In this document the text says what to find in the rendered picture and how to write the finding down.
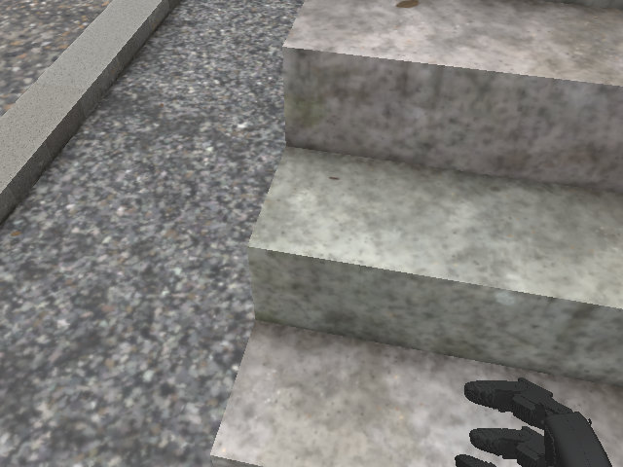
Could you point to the right robot hand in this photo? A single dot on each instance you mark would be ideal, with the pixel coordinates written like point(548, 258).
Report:
point(568, 441)

